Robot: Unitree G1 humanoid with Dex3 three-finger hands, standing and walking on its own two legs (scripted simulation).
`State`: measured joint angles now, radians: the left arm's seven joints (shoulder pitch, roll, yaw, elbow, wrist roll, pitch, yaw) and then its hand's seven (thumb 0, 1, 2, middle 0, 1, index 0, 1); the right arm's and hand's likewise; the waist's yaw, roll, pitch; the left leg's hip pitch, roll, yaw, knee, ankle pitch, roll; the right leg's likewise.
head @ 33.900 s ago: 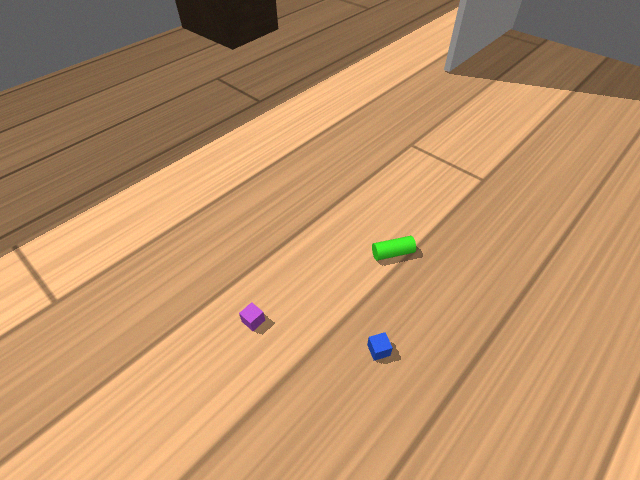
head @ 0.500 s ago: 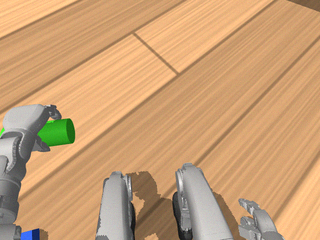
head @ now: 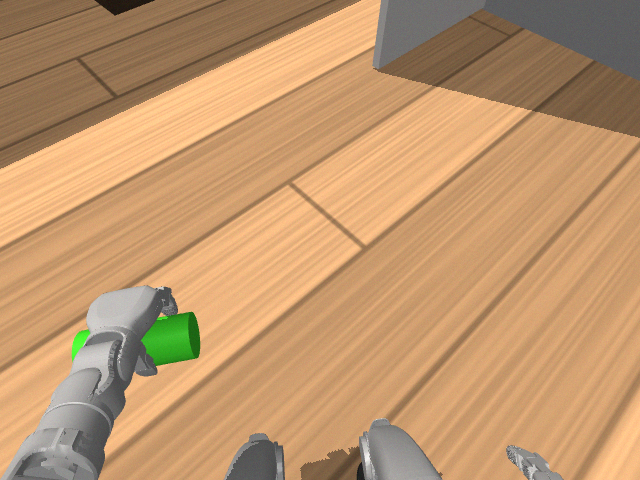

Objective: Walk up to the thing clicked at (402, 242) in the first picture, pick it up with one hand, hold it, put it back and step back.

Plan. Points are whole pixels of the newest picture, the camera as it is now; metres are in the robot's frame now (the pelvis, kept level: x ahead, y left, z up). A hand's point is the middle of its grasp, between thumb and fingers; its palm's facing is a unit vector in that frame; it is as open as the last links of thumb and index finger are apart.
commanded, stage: lift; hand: left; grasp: from above
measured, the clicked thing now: (140, 344) +0.35 +0.26 -0.12
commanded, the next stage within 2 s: hold in 0.26 s
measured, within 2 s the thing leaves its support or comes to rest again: neither
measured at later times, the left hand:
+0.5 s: hand (133, 309) +0.35 +0.23 -0.01, palm faces -0.45 -0.07 -0.89, open 9.6 cm
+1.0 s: hand (130, 295) +0.35 +0.22 +0.03, palm faces -0.44 -0.06 -0.89, open 9.6 cm
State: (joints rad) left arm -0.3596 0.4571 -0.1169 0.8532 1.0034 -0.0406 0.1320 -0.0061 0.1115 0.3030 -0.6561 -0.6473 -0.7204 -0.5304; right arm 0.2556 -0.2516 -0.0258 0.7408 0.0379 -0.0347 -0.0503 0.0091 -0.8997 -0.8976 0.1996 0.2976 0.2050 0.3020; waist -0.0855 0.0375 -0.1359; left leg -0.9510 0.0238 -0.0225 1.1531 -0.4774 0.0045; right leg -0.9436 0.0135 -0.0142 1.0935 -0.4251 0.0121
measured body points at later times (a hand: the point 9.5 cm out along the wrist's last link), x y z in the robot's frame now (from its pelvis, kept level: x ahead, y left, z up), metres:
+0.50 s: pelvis +0.04 +0.00 +0.06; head +0.08 +0.00 +0.51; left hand +0.37 +0.23 +0.04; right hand +0.13 -0.26 -0.06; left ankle +0.04 +0.11 -0.65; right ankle +0.06 -0.13 -0.65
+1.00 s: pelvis +0.05 +0.00 +0.08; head +0.07 -0.02 +0.52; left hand +0.37 +0.22 +0.08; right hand +0.17 -0.26 -0.04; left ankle +0.04 +0.11 -0.65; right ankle +0.06 -0.13 -0.65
